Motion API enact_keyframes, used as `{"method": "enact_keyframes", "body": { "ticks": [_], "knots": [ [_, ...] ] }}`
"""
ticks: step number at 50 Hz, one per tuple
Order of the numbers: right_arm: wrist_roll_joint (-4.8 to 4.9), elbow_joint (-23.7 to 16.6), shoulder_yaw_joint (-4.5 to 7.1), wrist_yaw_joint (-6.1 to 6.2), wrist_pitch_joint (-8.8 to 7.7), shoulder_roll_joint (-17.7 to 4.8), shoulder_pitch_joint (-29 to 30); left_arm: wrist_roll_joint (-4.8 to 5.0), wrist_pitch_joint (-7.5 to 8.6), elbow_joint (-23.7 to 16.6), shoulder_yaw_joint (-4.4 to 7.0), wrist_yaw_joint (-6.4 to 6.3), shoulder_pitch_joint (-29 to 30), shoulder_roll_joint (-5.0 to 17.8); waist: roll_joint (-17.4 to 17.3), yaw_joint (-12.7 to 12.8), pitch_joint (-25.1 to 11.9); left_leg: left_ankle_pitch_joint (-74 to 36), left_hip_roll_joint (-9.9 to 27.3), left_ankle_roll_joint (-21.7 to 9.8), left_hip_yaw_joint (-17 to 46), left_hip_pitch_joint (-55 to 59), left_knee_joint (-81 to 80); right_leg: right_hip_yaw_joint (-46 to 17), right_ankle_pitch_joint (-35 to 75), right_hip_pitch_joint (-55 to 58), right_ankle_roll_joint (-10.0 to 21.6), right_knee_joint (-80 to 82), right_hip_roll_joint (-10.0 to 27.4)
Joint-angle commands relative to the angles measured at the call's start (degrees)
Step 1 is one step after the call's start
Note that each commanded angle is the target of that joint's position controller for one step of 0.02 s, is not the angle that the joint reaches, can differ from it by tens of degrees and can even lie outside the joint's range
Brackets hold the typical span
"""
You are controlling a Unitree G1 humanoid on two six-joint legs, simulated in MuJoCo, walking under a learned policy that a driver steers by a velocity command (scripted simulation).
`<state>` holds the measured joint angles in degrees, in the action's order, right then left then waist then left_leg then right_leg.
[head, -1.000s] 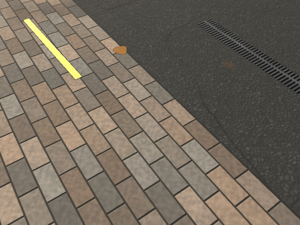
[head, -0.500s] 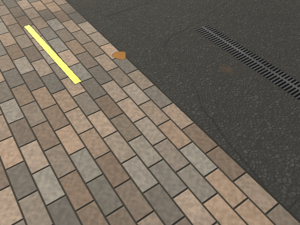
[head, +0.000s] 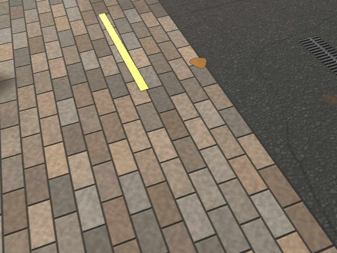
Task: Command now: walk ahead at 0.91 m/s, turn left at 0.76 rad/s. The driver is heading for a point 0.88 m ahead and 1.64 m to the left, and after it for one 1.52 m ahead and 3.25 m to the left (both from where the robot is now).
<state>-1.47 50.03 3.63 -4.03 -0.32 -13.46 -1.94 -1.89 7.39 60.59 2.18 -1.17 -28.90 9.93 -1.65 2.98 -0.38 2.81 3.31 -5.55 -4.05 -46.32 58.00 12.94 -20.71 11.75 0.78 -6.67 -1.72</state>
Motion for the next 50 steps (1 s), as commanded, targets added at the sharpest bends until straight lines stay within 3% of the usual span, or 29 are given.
{"method": "enact_keyframes", "body": {
  "ticks": [1, 4, 6, 7, 8, 9, 10, 12, 14, 16, 19, 22, 24, 26, 27, 28, 29, 30, 31, 32, 33, 34, 37, 39, 42, 45, 46, 48, 50],
  "knots": [
    [0.07, -8.03, -1.31, -0.68, -0.95, 0.09, 12.25, 0.01, 0.56, -1.31, 0.52, -0.65, -1.57, 6.13, 5.56, -0.32, 12.19, 0.68, -1.9, -2.39, -7.24, 0.41, -10.51, 1.54, 40.62, -6.66, 0.12, 2.72, 13.2],
    [0.16, -7.56, -0.73, 0.0, -0.59, -3.25, 4.41, 0.15, -0.62, -1.83, 1.56, -2.29, -1.66, 11.45, 9.9, -5.83, 4.37, 5.31, -8.81, -6.52, -12.05, 15.45, -14.6, 4.24, 85.52, -1.71, -0.89, -13.48, 15.67],
    [0.47, -2.76, 1.49, 0.96, -0.48, -8.19, -15.73, -0.26, -1.97, -4.16, 3.04, -2.16, 2.67, 15.41, 12.52, -15.2, -4.87, 12.83, -10.91, -9.61, -9.07, 34.38, -15.31, 1.96, 90.33, -5.71, 1.15, -38.0, 18.18],
    [0.37, 0.22, 3.26, 1.76, -0.82, -10.98, -26.11, -0.19, -2.21, -5.47, 3.44, -1.13, 5.49, 15.66, 10.3, -19.77, -8.75, 13.58, -9.95, -11.32, -3.48, 49.41, -22.64, 1.07, 74.92, -15.41, 2.35, -55.43, 16.75],
    [1.6, 0.3, 4.79, 2.57, -0.37, -13.13, -21.74, -0.3, -1.54, -7.66, 2.63, 0.18, 9.6, 10.31, -2.42, -15.93, -6.41, 20.81, -1.86, -13.27, 11.95, 58.59, -25.98, -1.15, 14.08, -35.32, 1.85, -75.36, 5.75],
    [-0.82, -1.66, 5.1, 2.07, 0.23, -18.49, -18.13, 1.47, 0.12, -15.41, 1.56, 1.17, 10.18, 6.75, -10.01, -8.87, -11.25, 25.58, 9.99, -24.43, 45.56, 70.67, -36.42, -11.69, -4.38, -58.72, -0.53, -90.53, -1.43],
    [-0.69, -1.67, 4.96, 2.8, 0.23, -16.35, -20.48, 0.89, 1.57, -17.26, 1.44, 1.23, 16.59, 9.6, 0.28, -11.33, -9.56, 28.47, 11.62, -22.23, 48.84, 68.27, -43.67, -18.19, 0.96, -63.6, 0.69, -88.43, 2.21],
    [-0.6, -0.29, 3.58, 3.62, -1.3, -10.76, -18.19, 0.27, 1.75, -17.26, 1.13, 1.19, 16.55, 9.3, 9.37, -5.46, 0.9, 19.91, 8.42, -17.27, 39.27, 51.33, -46.66, -18.1, 3.48, -58.99, 0.47, -77.18, 7.04],
    [0.24, -1.27, 2.36, 4.58, -2.99, -8.98, -14.89, -2.23, -0.94, -17.1, 0.55, 1.58, 14.33, 7.84, 9.2, -0.84, 3.74, 12.49, 3.01, -15.33, 30.27, 38.98, -46.83, -17.77, 2.15, -52.51, -1.87, -72.28, 9.25],
    [1.6, -1.54, 1.73, 4.45, -4.49, -8.91, -15.9, -2.85, -2.81, -19.42, 0.05, 2.18, 17.45, 7.2, 6.94, -0.36, 5.98, 9.66, -0.22, -14.81, 26.3, 30.97, -48.15, -15.43, 1.34, -51.6, -3.94, -66.11, 10.45],
    [1.42, -1.89, 1.81, 4.12, -5.32, -9.98, -19.6, -1.89, -3.03, -25.4, -0.98, 2.81, 29.57, 7.12, 3.31, -3.58, 9.22, -3.66, -3.67, -12.78, 23.33, 24.89, -49.92, -11.74, 13.08, -48.85, -5.12, -49.65, 8.92],
    [1.7, -1.75, 2.45, 3.65, -5.04, -11.26, -24.01, -0.62, -2.81, -27.86, -1.71, 3.23, 34.78, 6.62, -0.74, -7.44, 6.2, -20.27, -4.2, -9.45, 22.86, 31.24, -47.75, -10.25, 24.79, -43.3, -3.41, -35.2, 4.51],
    [2.07, -2.05, 2.78, 3.87, -4.9, -12.37, -24.42, -0.04, -2.78, -29.42, -1.71, 2.91, 36.12, 7.59, -2.37, -7.95, 4.28, -28.02, -2.68, -8.01, 23.87, 37.83, -45.32, -10.95, 25.84, -40.48, -1.98, -28.9, 2.72],
    [2.13, -3.08, 3.18, 4.34, -5.07, -14.26, -22.1, 0.23, -2.69, -28.6, -0.62, 1.91, 30.26, 10.59, -3.06, -4.49, -1.17, -40.92, -2.61, -4.94, 24.47, 41.23, -36.51, -12.3, 23.14, -28.37, -0.88, -23.92, -0.12],
    [1.55, -3.75, 3.61, 4.23, -5.26, -16.33, -20.21, 0.81, -2.5, -27.01, 0.82, 1.03, 22.83, 14.02, -3.74, -0.12, -6.42, -44.01, -2.2, -3.56, 25.38, 42.0, -26.75, -14.03, 19.57, -19.64, -0.48, -24.49, -0.28],
    [0.95, -4.76, 4.0, 3.88, -5.47, -17.83, -16.02, 1.35, -2.54, -24.2, 2.16, -0.07, 10.97, 16.64, -3.89, 7.37, -11.55, -41.19, -3.57, -2.96, 24.9, 38.19, -13.95, -13.64, 15.96, -7.86, -0.35, -23.74, 1.16],
    [0.5, -6.4, 2.76, 3.56, -5.98, -12.36, -13.84, 0.01, -2.56, -21.68, 3.52, -1.37, -0.81, 19.89, -0.01, 11.57, -17.4, -23.21, -6.45, -2.57, 22.45, 28.73, 3.57, -19.98, 3.21, 6.17, 0.65, -26.14, 8.78],
    [2.16, -9.32, -0.03, 3.76, -5.86, -2.05, -16.7, -2.89, -2.49, -21.12, 3.84, -1.46, -2.04, 22.16, 16.16, 6.71, -20.13, 27.23, -11.71, -2.16, 16.7, 11.45, 20.98, -43.36, -7.21, 15.79, 2.97, -20.62, 25.58],
    [3.4, -11.25, -0.25, 4.24, -5.32, -6.08, -21.41, -2.62, -2.46, -22.2, 4.29, -0.09, 5.54, 21.44, 22.96, 0.82, -22.81, 22.72, -9.21, -2.82, 13.67, 5.69, 26.0, -63.71, -16.22, 11.83, 6.59, -10.49, 28.75],
    [1.85, -9.13, 0.15, 4.33, -4.06, -9.05, -17.76, -2.0, -2.63, -23.79, 2.98, 0.36, 12.79, 13.99, 12.8, 0.28, -13.21, 15.53, -4.7, -2.48, 11.72, 4.57, 24.6, -54.49, -23.52, 1.92, 6.98, -8.45, 25.14],
    [0.84, -8.98, 0.28, 3.5, -3.21, -9.43, -15.59, -1.55, -2.69, -22.98, 2.24, 0.64, 14.44, 10.87, 6.23, -0.22, -6.75, 12.86, -2.9, -1.9, 10.31, 5.13, 22.68, -45.6, -16.47, -5.87, 6.83, -8.3, 22.87],
    [0.13, -9.28, 0.32, 2.62, -2.45, -8.8, -13.62, -1.74, -2.6, -21.62, 1.98, 0.69, 13.69, 10.1, 2.99, -0.71, -3.84, 12.89, -1.29, -1.48, 9.86, 5.63, 21.61, -38.9, -9.18, -10.62, 5.96, -7.58, 21.05],
    [-0.58, -13.46, -0.95, 0.63, -0.24, -4.52, -9.05, 0.08, -0.97, -16.11, 1.36, 1.49, 8.84, 8.28, 5.89, -2.83, 2.09, 12.29, 2.83, -0.97, 9.14, 2.75, 20.13, -24.55, 4.05, -17.42, 4.05, -4.63, 19.24],
    [-0.66, -15.99, -1.44, 0.03, 0.29, -4.29, -5.43, 0.7, -0.16, -15.19, 1.33, 2.07, 8.97, 8.48, 6.17, -3.64, 3.37, 7.54, 3.2, -0.81, 7.62, 1.48, 18.06, -15.96, 12.38, -19.57, 2.7, -2.61, 17.96],
    [-0.07, -18.68, -1.74, -0.45, 0.49, -5.26, -0.48, 0.18, 0.68, -14.83, 1.41, 2.02, 10.7, 9.98, 6.36, -5.1, 6.44, -1.07, 2.66, -1.0, 4.85, 2.45, 8.72, -4.91, 23.04, -21.84, 1.48, -0.41, 14.93],
    [-0.72, -20.31, -2.53, -1.57, -0.11, -4.73, 6.58, 0.16, 0.7, -12.83, 1.53, 1.55, 5.45, 11.84, 2.78, -2.64, 10.24, -4.05, 0.03, -3.1, -1.82, 7.04, -7.86, 1.11, 34.25, -19.23, 0.68, 2.26, 13.31],
    [-0.83, -20.2, -2.79, -1.74, -0.49, -4.29, 7.48, 0.11, 0.51, -12.23, 1.56, 1.3, 3.65, 12.85, 2.94, -2.27, 10.14, -3.78, -2.04, -4.19, -4.09, 10.32, -11.59, 2.07, 45.0, -17.25, 0.67, 1.93, 13.58],
    [-0.95, -18.5, -2.39, -1.11, -1.04, -5.55, 4.61, 0.22, -0.36, -12.09, 2.0, 0.51, 2.13, 16.48, 6.44, -4.43, 6.51, -0.37, -6.69, -5.87, -6.06, 16.79, -15.13, 2.44, 71.06, -10.46, 1.22, -3.81, 15.51],
    [-1.01, -14.3, -0.92, 0.23, -1.7, -8.78, -8.21, -0.14, -2.33, -12.43, 2.7, -0.2, 3.29, 20.32, 9.48, -11.55, -1.31, 7.33, -10.48, -7.74, -4.64, 30.04, -17.39, 1.82, 84.89, -7.36, 2.74, -22.23, 17.66]
  ]
}}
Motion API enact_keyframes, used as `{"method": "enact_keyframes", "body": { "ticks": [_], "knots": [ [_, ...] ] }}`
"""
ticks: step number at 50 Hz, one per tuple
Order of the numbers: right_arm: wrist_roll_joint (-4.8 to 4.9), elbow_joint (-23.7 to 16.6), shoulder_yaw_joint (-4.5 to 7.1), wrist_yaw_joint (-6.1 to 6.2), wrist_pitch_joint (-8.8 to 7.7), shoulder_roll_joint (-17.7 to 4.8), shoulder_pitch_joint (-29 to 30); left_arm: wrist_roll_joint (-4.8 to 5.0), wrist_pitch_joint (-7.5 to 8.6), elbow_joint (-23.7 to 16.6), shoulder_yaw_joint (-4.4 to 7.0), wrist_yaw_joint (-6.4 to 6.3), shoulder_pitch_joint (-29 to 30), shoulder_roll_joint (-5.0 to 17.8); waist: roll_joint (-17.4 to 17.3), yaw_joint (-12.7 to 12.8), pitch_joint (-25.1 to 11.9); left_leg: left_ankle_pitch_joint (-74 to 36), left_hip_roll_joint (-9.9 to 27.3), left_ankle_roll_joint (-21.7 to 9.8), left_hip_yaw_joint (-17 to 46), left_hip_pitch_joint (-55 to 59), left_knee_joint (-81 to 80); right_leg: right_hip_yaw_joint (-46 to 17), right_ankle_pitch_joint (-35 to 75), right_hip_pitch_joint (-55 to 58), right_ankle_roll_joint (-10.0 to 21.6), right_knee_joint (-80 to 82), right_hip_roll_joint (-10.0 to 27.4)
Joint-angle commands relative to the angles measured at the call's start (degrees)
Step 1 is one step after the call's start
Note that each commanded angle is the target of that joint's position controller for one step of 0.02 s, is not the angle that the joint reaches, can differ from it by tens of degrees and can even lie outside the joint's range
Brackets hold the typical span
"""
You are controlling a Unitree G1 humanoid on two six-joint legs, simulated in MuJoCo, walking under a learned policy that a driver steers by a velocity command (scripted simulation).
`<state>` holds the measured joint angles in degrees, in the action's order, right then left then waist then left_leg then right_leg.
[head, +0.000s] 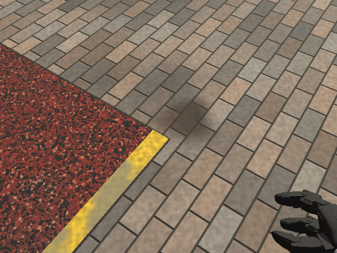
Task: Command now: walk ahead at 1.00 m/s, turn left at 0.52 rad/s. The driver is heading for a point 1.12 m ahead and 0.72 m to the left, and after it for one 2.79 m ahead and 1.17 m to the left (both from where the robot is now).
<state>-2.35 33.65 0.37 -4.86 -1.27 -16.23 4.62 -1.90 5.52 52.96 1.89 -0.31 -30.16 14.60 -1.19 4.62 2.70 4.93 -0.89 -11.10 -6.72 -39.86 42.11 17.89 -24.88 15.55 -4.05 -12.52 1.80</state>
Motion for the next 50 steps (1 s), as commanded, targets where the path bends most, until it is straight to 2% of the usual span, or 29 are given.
{"method": "enact_keyframes", "body": {
  "ticks": [1, 2, 3, 4, 6, 9, 13, 15, 17, 20, 22, 23, 24, 25, 26, 27, 28, 31, 33, 35, 40, 42, 44, 45, 46, 47, 48, 49, 50],
  "knots": [
    [-0.14, 6.07, 3.63, 1.87, -0.93, -8.24, -26.55, -0.24, -1.22, -5.77, 3.01, -1.23, 6.95, 15.94, 9.0, -18.45, -9.6, 5.39, -6.24, -3.63, 0.77, 36.3, -6.52, -3.66, 84.98, -14.93, 8.6, -30.75, 14.03],
    [-0.5, 8.54, 5.35, 3.0, -0.6, -11.33, -32.38, -0.27, -1.49, -6.32, 3.02, -1.01, 7.81, 14.53, 5.66, -20.11, -12.52, 9.39, -2.16, -4.38, 7.54, 49.39, -8.6, -3.88, 58.66, -26.4, 8.35, -50.95, 9.83],
    [-1.02, 6.93, 6.67, 3.7, -0.15, -17.58, -26.45, 0.83, -0.96, -10.55, 1.18, 0.37, 1.72, 5.17, -12.65, -8.38, -17.66, 7.08, 15.26, -8.57, 35.56, 66.01, -9.97, -7.36, -3.3, -50.68, 5.23, -74.25, 0.2],
    [-0.33, 5.63, 6.97, 4.09, 0.25, -17.04, -29.58, 1.91, 0.04, -13.57, 1.08, 0.42, 6.79, 8.49, -5.67, -12.33, -26.01, 13.37, 18.48, -12.74, 49.51, 69.3, -20.01, -18.83, -0.08, -58.84, 6.04, -80.55, -1.27],
    [0.34, 8.73, 6.08, 5.01, -1.01, -11.79, -26.87, 2.0, 0.83, -13.75, 0.5, 0.36, 12.82, 7.67, 2.98, -9.11, -7.17, 8.78, 15.93, -8.87, 38.26, 50.84, -26.14, -19.58, 6.78, -61.94, 6.67, -71.82, 3.92],
    [0.82, 10.06, 3.74, 5.38, -3.57, -5.58, -23.88, -0.59, -2.04, -12.09, -0.19, 1.42, 10.74, 5.01, 4.69, -2.72, -1.54, 4.02, 10.04, -5.8, 27.28, 32.41, -30.37, -20.7, 6.04, -51.9, 5.5, -61.22, 7.25],
    [2.16, 12.27, 3.61, 4.37, -5.52, -5.95, -27.25, -0.74, -2.77, -16.86, -1.06, 2.77, 23.17, 3.3, 1.15, -4.33, 5.58, -4.43, 5.77, -4.77, 18.08, 27.17, -37.56, -16.66, 15.6, -56.47, 4.14, -44.74, 8.19],
    [2.71, 12.38, 3.58, 3.95, -6.17, -6.01, -27.36, -0.12, -2.14, -18.2, -1.62, 3.43, 27.19, 2.64, 1.09, -5.14, 5.7, -11.62, 3.15, -2.66, 13.14, 25.15, -38.8, -14.71, 27.26, -50.09, 5.03, -32.56, 6.43],
    [3.51, 13.6, 3.67, 3.96, -6.9, -7.36, -29.99, 0.67, -1.77, -18.85, -1.79, 3.86, 30.26, 2.51, 0.99, -6.64, 5.3, -18.51, 5.23, -1.43, 12.62, 27.07, -42.8, -12.81, 36.96, -43.33, 6.88, -24.98, 3.95],
    [2.81, 15.52, 3.75, 4.47, -6.52, -9.93, -32.08, 0.19, -1.69, -19.33, -0.96, 2.9, 31.23, 4.96, -0.4, -6.42, 2.4, -42.85, 7.16, 0.55, 12.16, 40.06, -36.07, -11.71, 33.68, -40.44, 9.06, -19.97, -0.83],
    [1.21, 16.22, 4.32, 5.4, -5.36, -13.22, -31.36, -0.04, -1.71, -17.18, 0.72, 1.37, 21.15, 8.93, -3.8, -0.44, -5.62, -58.81, 9.14, 1.79, 13.97, 45.11, -19.86, -13.98, 22.76, -29.87, 10.09, -20.57, -4.31],
    [0.59, 16.13, 4.64, 5.8, -4.52, -14.54, -28.85, 0.11, -1.73, -14.0, 1.68, 0.39, 9.99, 10.58, -3.53, 5.7, -10.67, -54.7, 8.3, 2.11, 13.76, 41.34, -5.85, -14.72, 18.92, -18.57, 10.28, -18.95, -3.76],
    [-0.08, 15.3, 3.93, 5.81, -4.45, -11.31, -27.38, -0.71, -1.84, -11.57, 2.97, -0.9, -0.66, 14.16, -2.16, 9.94, -16.23, -40.41, 5.54, 2.15, 13.44, 30.56, 11.77, -20.88, 9.22, -4.38, 10.67, -22.26, 3.39],
    [3.31, 12.84, 1.2, 5.02, -4.79, 0.76, -38.4, -3.36, -1.31, -11.3, 4.68, -0.77, -0.93, 20.11, 19.13, 0.97, -26.22, 15.92, -3.89, 4.57, 10.83, 8.3, 39.4, -52.67, -5.63, 13.23, 18.58, -16.67, 24.78],
    [3.22, 12.87, 1.78, 5.46, -4.95, -5.34, -32.6, -1.94, -1.55, -12.08, 4.1, 0.49, 1.49, 14.91, 11.26, 3.21, -27.67, 17.67, -3.38, 3.06, 14.04, 3.12, 43.3, -65.11, -15.13, 9.45, 16.96, -4.97, 23.57],
    [3.1, 11.65, 2.31, 5.57, -4.62, -6.77, -25.64, -1.71, -1.18, -11.8, 3.37, 0.62, 7.93, 11.34, 7.56, 1.39, -14.5, 10.9, 0.66, 3.12, 13.38, -0.36, 41.2, -53.39, -13.04, -1.12, 14.84, -3.48, 21.18],
    [2.51, 11.37, 2.13, 5.06, -4.2, -6.71, -23.18, -1.51, -0.88, -11.21, 2.81, 0.91, 10.55, 8.33, 1.86, 0.17, -9.05, 8.22, 2.94, 3.18, 12.65, 0.88, 38.13, -45.94, -4.63, -9.22, 13.93, -2.5, 19.49],
    [1.33, 10.57, 1.68, 3.16, -1.26, -2.21, -22.62, -0.78, 0.16, -7.54, 1.49, 0.93, 9.42, 3.95, 3.12, -4.2, -2.06, 9.11, 6.44, 3.9, 11.86, 3.8, 35.92, -29.42, 6.11, -22.17, 11.06, 1.4, 15.88],
    [1.09, 8.34, 1.33, 2.16, 0.28, -0.43, -19.24, 0.72, 1.28, -6.07, 1.71, 1.4, 9.93, 4.49, 4.9, -5.93, 1.43, 7.92, 8.49, 4.68, 10.92, -0.19, 33.81, -22.25, 9.0, -25.05, 9.68, 4.86, 15.63],
    [0.94, 5.79, 1.04, 1.51, 0.66, -0.03, -13.6, 0.7, 2.01, -5.33, 1.5, 1.75, 10.22, 3.71, 5.13, -6.16, 4.32, 1.69, 8.36, 4.92, 8.43, -1.78, 29.09, -12.92, 18.29, -27.64, 8.04, 6.46, 12.52],
    [1.0, 2.17, 0.69, -0.17, -0.19, -0.6, -3.73, 0.95, 2.68, -4.17, 1.88, 0.66, 8.53, 6.79, 2.69, -5.51, 6.99, -10.46, 5.03, 1.95, -0.94, 2.76, 5.09, -0.4, 40.35, -22.44, 6.41, 8.82, 9.1],
    [1.1, 2.53, 1.01, -0.19, -0.53, -1.42, -4.09, 1.12, 1.94, -4.04, 2.16, -0.21, 6.54, 9.26, 4.31, -6.38, 4.65, -10.31, 0.98, 0.32, -4.59, 7.1, 0.79, 1.06, 64.87, -15.14, 5.51, 3.77, 10.08],
    [1.63, 4.62, 2.11, 0.72, -0.62, -4.24, -11.77, 0.74, 0.01, -5.07, 3.2, -1.24, 7.48, 13.2, 7.72, -11.23, -1.54, -4.11, -3.03, -1.02, -5.69, 14.82, 0.1, 0.73, 84.75, -9.05, 5.16, -8.44, 11.9],
    [1.85, 6.99, 3.21, 1.34, -0.65, -6.39, -21.05, 0.27, -1.24, -6.07, 3.8, -1.54, 9.97, 14.83, 9.0, -16.05, -6.25, -0.17, -4.67, -2.06, -4.63, 23.99, 0.74, -0.11, 88.99, -9.93, 5.97, -20.04, 13.06],
    [1.82, 10.63, 4.84, 2.24, -0.62, -9.05, -32.9, -0.04, -2.32, -7.44, 4.15, -1.5, 12.71, 15.36, 8.13, -20.88, -11.54, 3.79, -5.67, -3.63, -1.91, 36.39, -1.55, -1.94, 84.36, -14.32, 6.95, -35.9, 13.49],
    [1.92, 12.82, 6.58, 3.62, -0.22, -11.21, -37.35, -0.34, -2.71, -7.52, 4.15, -0.88, 13.57, 13.93, 3.51, -21.44, -11.75, 7.91, -4.58, -5.01, 3.79, 46.49, -5.55, -2.61, 55.62, -24.64, 6.01, -55.49, 8.8],
    [2.55, 12.25, 7.33, 4.26, 0.29, -14.68, -30.61, -1.2, -2.27, -10.34, 1.66, 0.01, 14.29, 3.92, -10.99, -13.42, -4.92, 1.24, 3.9, -6.49, 20.16, 47.33, -5.79, -5.11, -0.53, -43.37, 4.56, -75.4, -0.99],
    [0.64, 9.83, 8.34, 4.04, 1.02, -19.35, -29.34, 0.91, -0.94, -17.8, 1.33, 0.37, 12.26, 4.99, -14.4, -9.51, -16.75, 10.6, 12.53, -18.55, 49.97, 62.84, -18.84, -17.43, -4.69, -61.26, 2.7, -84.46, -5.02],
    [0.35, 9.04, 8.31, 4.45, 0.91, -16.88, -29.5, 0.33, 0.74, -17.84, 0.83, 0.17, 15.95, 7.11, -2.87, -10.56, -14.13, 16.43, 14.91, -16.44, 55.31, 60.96, -27.21, -22.21, -0.27, -65.72, 3.4, -80.66, -1.06]
  ]
}}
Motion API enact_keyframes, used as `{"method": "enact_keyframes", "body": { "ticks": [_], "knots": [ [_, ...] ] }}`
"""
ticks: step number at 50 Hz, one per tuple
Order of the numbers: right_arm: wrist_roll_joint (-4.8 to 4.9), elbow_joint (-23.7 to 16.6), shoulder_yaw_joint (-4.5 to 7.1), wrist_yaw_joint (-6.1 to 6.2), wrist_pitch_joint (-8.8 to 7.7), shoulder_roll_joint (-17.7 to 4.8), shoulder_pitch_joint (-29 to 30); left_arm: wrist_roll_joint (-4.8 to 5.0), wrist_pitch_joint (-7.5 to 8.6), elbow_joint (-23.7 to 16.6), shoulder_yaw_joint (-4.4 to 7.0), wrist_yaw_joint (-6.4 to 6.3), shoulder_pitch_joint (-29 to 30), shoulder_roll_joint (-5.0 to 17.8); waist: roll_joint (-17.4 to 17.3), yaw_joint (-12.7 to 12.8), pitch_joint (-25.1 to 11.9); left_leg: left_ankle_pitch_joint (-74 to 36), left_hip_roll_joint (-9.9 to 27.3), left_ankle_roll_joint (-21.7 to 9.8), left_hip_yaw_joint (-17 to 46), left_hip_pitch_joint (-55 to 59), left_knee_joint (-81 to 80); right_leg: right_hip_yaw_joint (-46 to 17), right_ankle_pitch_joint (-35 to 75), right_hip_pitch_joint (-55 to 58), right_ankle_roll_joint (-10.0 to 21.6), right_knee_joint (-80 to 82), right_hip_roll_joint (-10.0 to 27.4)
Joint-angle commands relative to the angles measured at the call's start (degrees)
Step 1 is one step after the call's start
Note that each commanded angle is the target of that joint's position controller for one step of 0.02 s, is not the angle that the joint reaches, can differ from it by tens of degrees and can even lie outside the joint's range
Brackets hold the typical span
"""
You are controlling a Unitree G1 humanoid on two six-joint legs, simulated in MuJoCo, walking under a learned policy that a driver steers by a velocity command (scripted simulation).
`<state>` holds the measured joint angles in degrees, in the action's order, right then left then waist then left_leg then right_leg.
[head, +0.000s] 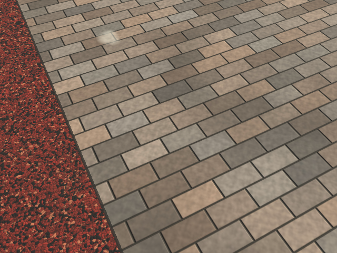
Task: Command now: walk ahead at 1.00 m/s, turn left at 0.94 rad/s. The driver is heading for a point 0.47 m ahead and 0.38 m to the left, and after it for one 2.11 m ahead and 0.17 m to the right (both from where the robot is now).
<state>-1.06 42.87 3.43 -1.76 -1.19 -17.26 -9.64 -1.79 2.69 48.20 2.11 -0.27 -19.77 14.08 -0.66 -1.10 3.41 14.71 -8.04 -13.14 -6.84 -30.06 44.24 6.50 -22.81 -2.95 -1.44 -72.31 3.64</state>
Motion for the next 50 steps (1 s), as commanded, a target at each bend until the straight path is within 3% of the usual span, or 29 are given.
{"method": "enact_keyframes", "body": {
  "ticks": [1, 3, 5, 8, 10, 14, 16, 17, 18, 19, 20, 21, 22, 23, 25, 28, 31, 33, 34, 36, 37, 38, 39, 40, 41, 43, 44, 46, 50],
  "knots": [
    [-0.5, 1.04, 4.67, 1.79, 0.27, -12.64, -14.59, 0.25, 4.26, -12.63, 0.47, 0.08, 7.7, 8.48, 3.24, -3.26, -7.47, 4.88, 20.63, -12.02, 51.33, 42.48, -30.81, -11.14, 1.07, -46.2, 0.89, -14.67, -0.81],
    [0.26, 1.09, 3.56, 2.4, -1.54, -10.03, -11.7, -1.68, 3.02, -12.33, -0.08, -0.1, 8.51, 7.48, 7.73, 1.4, -3.07, -5.74, 15.87, -9.15, 41.06, 28.34, -30.46, -11.33, 1.34, -38.85, -0.47, -6.34, 2.22],
    [0.89, 1.16, 2.45, 2.34, -3.06, -7.97, -10.99, -2.52, 0.61, -12.52, -0.49, 0.38, 8.58, 6.83, 6.38, 3.45, -1.24, -10.84, 12.6, -8.81, 35.62, 18.95, -31.43, -10.48, -0.63, -34.39, -2.52, 0.56, 4.05],
    [0.84, 1.04, 2.51, 2.0, -3.99, -8.59, -12.05, -1.81, -0.01, -17.33, -1.6, 1.36, 19.53, 5.05, 4.48, 0.85, 2.63, -15.76, 7.64, -6.43, 29.74, 11.42, -34.51, -6.88, 9.95, -31.69, -3.48, 16.86, 3.6],
    [1.17, 1.61, 2.96, 1.36, -3.89, -9.15, -13.85, -0.84, 0.19, -18.94, -2.21, 1.61, 23.42, 4.01, 1.54, -1.68, 1.61, -23.45, 5.86, -3.81, 28.06, 12.51, -33.67, -5.7, 22.01, -27.94, -2.52, 26.97, 1.26],
    [1.45, 2.54, 3.62, 1.31, -3.59, -10.48, -15.9, 0.07, 0.73, -20.72, -1.93, 1.19, 26.14, 5.72, -1.59, -4.05, -0.77, -34.66, 8.02, -0.42, 30.17, 21.16, -29.76, -6.14, 27.52, -21.96, -0.21, 39.11, -2.44],
    [1.25, 2.16, 4.07, 1.63, -3.63, -12.49, -14.11, 0.23, 1.05, -18.84, -0.45, 0.24, 18.75, 9.22, -2.09, -0.36, -6.15, -47.78, 7.65, 2.59, 30.79, 24.07, -19.81, -6.9, 22.7, -10.09, 0.81, 41.75, -5.52],
    [0.82, 1.63, 4.51, 1.4, -3.76, -14.71, -11.62, 0.7, 1.35, -16.91, 0.92, -0.56, 9.93, 12.05, -2.57, 5.14, -11.03, -50.07, 7.29, 3.85, 30.72, 23.15, -8.88, -7.73, 18.43, -0.61, 1.34, 41.4, -5.34],
    [0.35, 0.58, 4.3, 1.07, -4.21, -14.13, -7.51, 0.55, 1.43, -13.66, 2.41, -1.66, -3.33, 14.85, -2.08, 12.71, -16.39, -45.39, 5.28, 4.89, 28.87, 16.59, 5.7, -8.96, 13.17, 12.98, 2.07, 40.03, -2.14],
    [-0.62, -0.89, 1.85, 1.32, -4.97, -4.93, -6.51, -1.12, 1.67, -10.69, 3.51, -2.66, -15.18, 17.64, 8.46, 15.08, -22.53, -8.33, 1.85, 4.71, 23.61, 7.57, 26.38, -20.49, -3.81, 23.88, 3.5, 39.89, 10.19],
    [2.67, -3.33, -0.14, 1.14, -4.94, -0.44, -17.51, -2.38, 1.84, -10.96, 4.27, -1.67, -7.32, 21.62, 29.22, 4.21, -28.28, 12.76, -3.1, 6.92, 18.08, -6.35, 37.52, -58.46, -12.86, 28.29, 11.47, 55.41, 22.72],
    [0.3, 0.16, -0.41, 1.77, -4.11, -4.43, -15.49, -1.55, 1.5, -12.38, 3.74, -0.61, -0.25, 14.19, 16.37, 4.2, -19.04, 6.57, 2.93, 5.9, 17.01, -10.83, 38.77, -58.88, -21.83, 19.97, 13.17, 57.99, 19.11],
    [-0.8, -0.16, -0.04, 1.04, -3.68, -5.91, -9.83, -0.89, 1.41, -11.85, 2.76, -0.04, 2.29, 9.58, 7.38, 4.43, -12.02, 2.35, 4.82, 6.59, 15.63, -10.65, 36.75, -48.66, -16.76, 11.97, 13.86, 57.1, 16.03],
    [-1.58, -1.49, -0.24, 0.43, -3.67, -5.62, -5.42, -1.02, 1.46, -9.99, 2.51, 0.35, 1.47, 8.25, 1.57, 4.48, -7.88, 2.01, 5.74, 7.0, 15.17, -9.87, 34.13, -42.13, -7.93, 5.56, 14.01, 57.2, 13.47],
    [-2.68, -4.94, -1.27, -0.64, -3.34, -2.82, -0.62, -0.63, 2.22, -5.36, 1.96, 0.63, -2.82, 7.53, 3.8, 2.64, -3.91, 5.33, 7.34, 7.56, 15.53, -10.34, 29.28, -35.09, 1.67, -0.87, 14.16, 57.66, 10.16],
    [-3.79, -9.16, -2.68, -1.0, -3.16, -1.94, 4.69, 1.06, 3.0, -3.17, 1.98, 0.78, -4.85, 7.97, 4.98, 0.65, -0.82, 6.03, 11.44, 10.12, 12.63, -13.62, 18.74, -31.8, 9.43, -4.75, 15.09, 60.99, 8.63],
    [-1.93, -11.91, -4.47, -2.6, -3.82, -1.14, 9.83, 0.92, 2.91, -4.85, 3.31, 0.83, -0.41, 11.51, 5.02, -0.64, 0.28, -6.0, 10.29, 12.27, 8.38, 5.89, -2.47, -21.91, 13.31, -20.98, 12.51, 66.11, 3.33],
    [-0.92, -10.83, -3.78, -2.53, -3.61, -2.92, 8.42, 1.63, 3.1, -5.04, 4.26, 1.74, -1.54, 14.71, 5.41, -0.98, -0.73, -10.24, 8.05, 12.5, 6.21, 17.28, -4.78, -22.33, 18.36, -24.0, 12.14, 67.78, 5.17],
    [-0.85, -10.34, -3.21, -1.99, -3.51, -4.17, 7.79, 1.96, 3.07, -4.91, 4.23, 2.02, -2.4, 14.7, 4.49, -1.19, -1.0, -10.67, 8.1, 12.43, 6.48, 18.97, -7.13, -22.03, 21.15, -21.61, 11.43, 65.68, 5.63],
    [-1.7, -7.39, -1.54, -0.26, -3.8, -6.72, 0.32, 2.13, 2.87, -3.88, 4.22, 2.22, -5.06, 14.97, 0.84, -4.5, -6.47, -6.99, 5.76, 11.53, 5.69, 28.6, -12.26, -18.4, 35.79, -16.45, 9.28, 48.89, 2.23],
    [-2.71, -5.79, -0.52, 0.82, -4.21, -8.46, -7.36, 2.42, 2.97, -3.87, 4.11, 2.26, -5.05, 14.43, -0.03, -8.52, -11.65, -4.12, 8.74, 10.67, 7.61, 39.69, -11.78, -16.48, 34.36, -21.73, 8.08, 34.14, -0.83],
    [-4.0, -5.37, 0.89, 2.16, -4.51, -13.13, -18.0, 2.26, 3.3, -5.61, 2.67, 1.98, -3.97, 8.86, -7.6, -12.3, -19.32, 16.98, 24.33, 8.69, 24.93, 50.22, -15.98, -13.51, 12.07, -30.42, 6.95, 13.77, -4.23],
    [-4.16, -5.91, 1.57, 2.84, -3.74, -16.47, -17.67, 3.98, 2.67, -8.31, 1.5, 1.61, -8.52, 4.28, -15.52, -7.7, -24.0, 33.53, 36.26, 4.66, 52.02, 51.48, -28.71, -11.47, -5.17, -40.32, 6.89, -1.55, -6.5],
    [-2.7, -5.82, 1.29, 3.07, -3.45, -12.65, -12.22, 2.59, 1.55, -8.31, 1.7, 1.26, -5.13, 6.95, -10.64, -5.51, -16.04, 36.53, 33.9, 3.02, 53.06, 44.7, -31.34, -10.81, 0.8, -46.0, 7.36, -6.54, -3.22],
    [-1.84, -5.8, 0.27, 2.78, -3.9, -7.9, -8.87, 1.39, 0.85, -8.29, 1.94, 1.63, -1.08, 7.73, -5.68, -4.55, -8.81, 27.44, 30.83, 3.58, 42.17, 38.34, -30.16, -10.21, 4.46, -47.11, 7.33, -4.98, -0.82],
    [-1.53, -4.23, -0.56, 2.34, -4.61, -4.23, -6.81, 0.78, -0.51, -7.44, 1.99, 2.85, 0.46, 6.49, -3.84, -1.39, -2.88, 9.75, 25.33, 5.8, 27.17, 29.24, -32.09, -10.48, 6.66, -43.59, 6.04, -1.41, 1.77],
    [-0.96, -3.13, -0.66, 2.35, -5.15, -3.72, -7.21, 0.39, -1.44, -8.02, 1.82, 3.39, 0.6, 5.44, -6.29, 0.13, -1.57, 5.09, 25.02, 6.1, 23.04, 26.97, -33.05, -10.56, 6.84, -42.93, 5.39, -0.29, 2.76],
    [0.09, -0.97, -0.68, 2.0, -6.17, -2.65, -8.81, 0.03, -2.69, -10.1, 1.58, 3.95, 5.15, 4.41, -5.02, 0.89, 0.28, -5.06, 24.29, 6.65, 16.11, 27.25, -34.86, -9.97, 8.6, -45.77, 4.9, 0.67, 3.76],
    [-0.14, 0.88, -0.65, 2.06, -7.07, -2.64, -7.21, 0.11, -2.75, -14.52, 0.6, 5.13, 13.7, 4.18, -3.68, 2.69, 1.75, -20.45, 20.12, 8.83, 0.52, 25.37, -37.19, -6.27, 19.57, -43.6, 5.53, 10.8, 2.9]
  ]
}}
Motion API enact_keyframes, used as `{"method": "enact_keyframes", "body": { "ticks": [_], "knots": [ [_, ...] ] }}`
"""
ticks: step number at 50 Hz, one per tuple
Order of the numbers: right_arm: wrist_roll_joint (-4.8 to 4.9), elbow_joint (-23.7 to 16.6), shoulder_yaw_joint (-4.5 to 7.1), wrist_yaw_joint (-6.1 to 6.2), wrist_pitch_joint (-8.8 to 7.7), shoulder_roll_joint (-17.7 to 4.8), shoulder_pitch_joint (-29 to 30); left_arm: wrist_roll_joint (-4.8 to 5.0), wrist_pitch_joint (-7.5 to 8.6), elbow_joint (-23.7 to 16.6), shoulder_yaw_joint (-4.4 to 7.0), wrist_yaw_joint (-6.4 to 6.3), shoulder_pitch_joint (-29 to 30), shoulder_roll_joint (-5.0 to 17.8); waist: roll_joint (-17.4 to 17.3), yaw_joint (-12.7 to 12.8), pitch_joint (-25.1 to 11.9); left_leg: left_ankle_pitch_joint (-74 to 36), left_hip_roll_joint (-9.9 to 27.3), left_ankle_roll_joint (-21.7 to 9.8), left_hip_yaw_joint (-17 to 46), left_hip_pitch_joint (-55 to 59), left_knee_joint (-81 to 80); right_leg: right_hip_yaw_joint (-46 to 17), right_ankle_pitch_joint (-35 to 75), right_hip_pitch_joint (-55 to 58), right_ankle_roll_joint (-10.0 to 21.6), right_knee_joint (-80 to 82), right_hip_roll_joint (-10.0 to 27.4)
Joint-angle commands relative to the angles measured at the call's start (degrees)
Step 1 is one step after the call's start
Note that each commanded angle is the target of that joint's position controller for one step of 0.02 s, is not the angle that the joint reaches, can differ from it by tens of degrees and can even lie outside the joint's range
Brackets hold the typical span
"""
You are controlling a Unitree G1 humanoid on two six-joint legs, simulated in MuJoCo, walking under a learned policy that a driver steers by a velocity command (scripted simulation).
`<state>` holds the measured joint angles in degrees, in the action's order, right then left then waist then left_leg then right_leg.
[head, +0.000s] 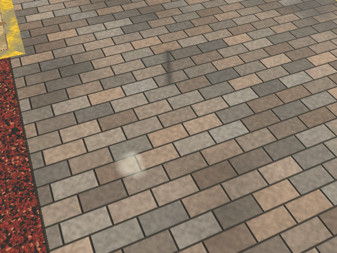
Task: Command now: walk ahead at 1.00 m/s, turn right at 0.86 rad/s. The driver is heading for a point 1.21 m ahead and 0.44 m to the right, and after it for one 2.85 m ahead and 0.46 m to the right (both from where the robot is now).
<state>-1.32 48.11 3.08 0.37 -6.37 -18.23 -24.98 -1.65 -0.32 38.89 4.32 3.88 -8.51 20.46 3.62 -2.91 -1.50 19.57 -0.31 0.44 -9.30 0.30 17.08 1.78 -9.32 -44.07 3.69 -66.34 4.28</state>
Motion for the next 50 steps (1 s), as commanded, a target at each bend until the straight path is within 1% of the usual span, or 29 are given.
{"method": "enact_keyframes", "body": {
  "ticks": [1, 3, 5, 7, 8, 9, 10, 11, 12, 13, 15, 19, 21, 26, 28, 29, 30, 31, 32, 33, 34, 37, 41, 43, 46, 47, 48, 49, 50],
  "knots": [
    [0.08, -4.16, -0.07, 0.0, -1.98, -2.85, 8.42, 0.07, 0.29, -6.12, -2.02, 1.52, 4.47, -2.11, -7.41, 4.62, 7.21, -26.15, 11.86, -4.28, 0.18, -6.55, -11.52, 0.5, 9.2, 1.4, 1.14, 10.81, 1.88],
    [0.11, -3.22, 0.23, 0.23, -1.97, -4.76, 6.85, 0.04, 0.38, -6.7, -2.44, 2.19, 7.89, -1.74, -5.07, 3.96, 8.33, -40.67, 10.58, -2.97, -4.74, -6.33, -11.1, 6.41, 12.11, 9.36, 3.41, 20.23, -1.6],
    [0.15, -2.97, 1.06, 0.84, -1.18, -8.33, 3.93, -0.18, 0.63, -5.67, -2.19, 1.88, 5.15, -0.25, -6.56, 5.52, 5.2, -69.67, 11.23, -1.86, -5.78, -0.34, -0.69, 10.61, 9.27, 16.15, 5.17, 23.6, -7.1],
    [0.13, -4.19, 1.97, 1.64, 0.62, -11.53, 5.97, -0.95, 1.55, -1.06, -0.69, 0.93, -11.93, 2.87, -7.55, 13.92, -3.94, -79.53, 13.44, -1.75, -4.1, -2.53, 24.66, 8.87, 7.93, 34.8, 7.31, 26.81, -11.14],
    [0.41, -4.79, 1.89, 1.23, 0.93, -10.89, 6.76, -1.22, 2.04, 2.43, 0.69, -0.49, -21.46, 5.08, -5.12, 17.28, -8.52, -63.43, 11.77, -0.77, -3.68, -9.89, 42.36, 4.22, 12.82, 48.52, 8.96, 31.81, -10.79],
    [0.1, -4.72, 1.02, 0.1, 0.87, -5.32, 5.78, 0.59, 1.24, 2.69, 2.43, -2.32, -18.3, 9.15, 6.28, 13.15, -5.96, 3.13, 0.15, 1.25, -3.28, -26.76, 64.22, -6.37, 27.03, 58.19, 9.98, 32.15, -3.39],
    [1.58, -10.95, -0.04, 0.44, 1.06, -4.52, -1.45, -1.07, 0.59, -0.38, 4.5, -2.11, -16.74, 18.46, 12.29, 8.22, -21.32, 14.87, -4.28, 3.98, 6.85, -45.64, 87.53, -35.77, 51.75, 78.35, 25.16, 32.45, 14.12],
    [0.28, -11.55, -0.36, 0.94, 0.51, -7.4, 4.31, 0.67, -0.09, -2.97, 4.91, -2.95, -15.88, 16.12, -2.64, 11.42, -26.68, 7.37, -0.87, 2.86, 14.19, -47.23, 85.59, -39.83, 41.84, 75.73, 24.82, 38.4, 13.92],
    [0.42, -12.42, -0.99, 0.82, 0.2, -6.21, 6.51, 1.38, -0.17, -2.28, 4.13, -3.8, -12.52, 13.7, -5.05, 8.02, -16.12, 4.85, 1.48, 2.46, 15.04, -45.78, 78.43, -36.27, 36.6, 62.88, 22.64, 42.22, 11.92],
    [-0.59, -12.73, -1.29, 0.83, 0.48, -5.3, 8.54, 1.6, -0.12, -1.39, 2.97, -4.15, -9.79, 9.91, -8.34, 4.72, -6.93, 4.81, 3.91, 2.53, 14.55, -44.12, 70.67, -31.63, 33.4, 50.94, 19.98, 44.74, 8.57],
    [-2.09, -11.99, -1.13, 1.11, 3.41, -5.78, 7.6, 1.83, 0.58, -1.42, 1.63, -4.39, -7.78, 6.5, -10.35, 1.54, 0.05, 5.55, 5.44, 3.75, 13.86, -36.85, 62.56, -25.74, 42.88, 34.97, 17.57, 46.68, 5.18],
    [-1.22, -13.98, -2.16, 1.38, 5.33, -2.37, 10.74, 0.74, 1.42, -0.7, 2.23, -3.66, -6.76, 7.99, -8.23, 0.34, -3.56, -1.09, 4.2, 4.51, 11.83, -28.77, 44.66, -19.44, 52.28, 26.05, 13.67, 43.73, -1.26],
    [-0.78, -15.02, -2.6, 1.29, 5.47, -1.62, 13.74, 1.16, 0.63, -0.91, 2.39, -3.8, -6.04, 7.35, -5.14, 1.23, -5.68, -9.14, 2.32, 3.32, 11.61, -25.86, 37.79, -18.25, 47.4, 25.45, 9.82, 41.3, -4.67],
    [0.18, -16.9, -2.92, 1.35, 5.05, -3.14, 20.62, 1.03, -1.74, -1.85, 3.03, -4.44, -7.68, 7.33, 0.28, 5.23, -3.6, -11.04, -2.15, 2.41, 14.76, -24.92, 24.05, -27.13, 30.88, 29.98, 5.25, 36.93, -6.19],
    [0.36, -15.86, -2.45, 1.67, 4.04, -4.54, 17.82, 0.58, -1.78, -2.78, 3.17, -4.51, -6.12, 7.2, 1.73, 3.69, -1.84, -11.04, -2.84, 1.63, 16.41, -19.82, 14.35, -30.91, 22.92, 30.65, 3.03, 34.01, -6.35],
    [0.12, -14.92, -2.24, 2.05, 3.27, -4.87, 14.58, 1.12, -1.48, -3.28, 2.98, -4.53, -4.69, 6.65, 1.5, 1.4, -0.88, -16.91, -1.57, 0.72, 16.61, -13.49, 6.49, -30.43, 17.81, 28.17, 1.02, 30.08, -7.97],
    [-0.43, -14.6, -1.37, 2.73, 2.79, -8.38, 11.76, 2.06, -0.99, -4.13, 1.92, -4.42, -7.78, 2.55, -6.6, 2.3, -4.34, -26.68, 10.98, -2.51, 25.22, -2.83, 5.16, -24.25, -0.77, 22.79, -1.84, 17.74, -11.4],
    [-0.16, -15.55, -0.57, 2.61, 4.17, -11.93, 11.69, 2.39, -1.33, -5.14, 1.53, -4.84, -15.4, 0.95, -19.22, 5.69, -11.82, -42.25, 28.07, -11.5, 43.22, 5.18, 4.34, -11.29, -34.17, 15.1, -3.97, 7.75, -19.58],
    [0.71, -15.18, -0.1, 2.67, 5.26, -9.78, 11.17, -0.54, -1.74, -3.75, 2.25, -4.57, -14.91, 5.52, -15.8, 4.44, -12.62, -39.39, 27.45, -15.26, 46.2, 4.17, 4.65, -7.89, -30.92, 11.52, -4.53, -1.74, -13.94],
    [0.63, -15.58, -1.14, 2.85, 5.78, -5.75, 12.2, -0.98, -2.15, -3.26, 2.63, -4.0, -11.0, 6.6, -11.21, 3.71, -8.58, -35.83, 23.51, -14.39, 38.6, -0.18, 5.12, -7.29, -25.24, 11.13, -4.94, -4.7, -11.48],
    [0.32, -15.75, -1.66, 2.83, 6.36, -3.64, 14.57, -0.43, -2.68, -3.36, 2.62, -3.4, -8.66, 6.22, -8.53, 3.92, -5.61, -32.02, 19.28, -12.64, 31.55, -4.94, 3.94, -7.01, -20.98, 12.66, -5.68, -5.29, -10.24],
    [-0.49, -14.16, -1.01, 1.97, 6.05, -4.77, 15.46, 1.1, -4.12, -3.96, 1.29, -2.37, -7.48, 3.4, -11.74, 4.41, -3.21, -34.27, 12.97, -11.34, 22.24, -12.64, 2.64, -6.75, -17.35, 17.82, -6.58, -4.43, -11.09],
    [-0.16, -11.76, -1.64, 0.21, 5.45, -2.82, 16.07, 1.0, -4.73, -3.13, -1.46, -2.93, -7.06, -0.56, -13.13, 5.37, -4.28, -22.55, 10.28, -10.02, 21.05, -15.56, 0.44, -5.84, -19.83, 26.81, -4.93, 17.35, -10.18],
    [-0.29, -10.78, 0.06, -0.9, 6.74, -6.32, 14.3, 0.99, -4.74, -3.41, -1.81, -3.66, -5.01, 0.31, -17.64, 3.55, -1.67, -15.44, 8.51, -10.27, 24.62, -15.53, -0.79, -1.53, -19.78, 29.04, -3.96, 26.41, -10.23],
    [0.97, -10.08, 2.0, -1.98, 8.57, -9.11, 11.55, 0.82, -3.42, -2.04, -1.76, -4.52, -8.67, 1.49, -14.56, 5.48, -0.46, -12.31, 7.16, -7.32, 27.9, -20.12, 0.75, -1.04, -7.85, 37.45, -0.96, 43.48, -10.93],
    [1.49, -10.41, 2.05, -1.92, 8.41, -7.82, 11.1, 0.23, -2.74, -1.87, -1.35, -4.95, -9.71, 3.77, -11.49, 5.53, -1.41, -6.81, 5.21, -4.23, 26.89, -25.65, 2.13, -4.9, -7.9, 43.7, 0.66, 46.01, -6.54],
    [2.13, -12.61, 1.34, -2.09, 7.94, -3.82, 12.27, -0.75, -2.37, -2.56, -0.25, -5.46, -10.85, 8.7, 0.84, 6.35, -2.17, 2.47, -0.37, -0.33, 20.49, -34.11, 11.63, -18.21, -16.02, 47.51, 4.66, 51.21, 7.18],
    [1.55, -13.55, 1.55, -1.48, 7.95, -3.98, 13.95, -0.88, -2.65, -3.73, 0.71, -5.72, -4.72, 10.85, 11.28, 6.27, 2.48, 10.68, -6.4, 0.39, 10.7, -35.78, 27.02, -26.63, -11.24, 34.62, 10.12, 55.66, 18.38],
    [0.28, -12.5, 2.82, -1.32, 8.44, -7.03, 13.37, -1.08, -2.2, -4.48, -0.54, -6.0, -2.0, 6.56, 4.93, 4.42, 4.3, 10.7, -2.81, 0.34, 12.9, -31.76, 38.82, -21.71, 0.56, 29.55, 11.52, 53.95, 17.41]
  ]
}}
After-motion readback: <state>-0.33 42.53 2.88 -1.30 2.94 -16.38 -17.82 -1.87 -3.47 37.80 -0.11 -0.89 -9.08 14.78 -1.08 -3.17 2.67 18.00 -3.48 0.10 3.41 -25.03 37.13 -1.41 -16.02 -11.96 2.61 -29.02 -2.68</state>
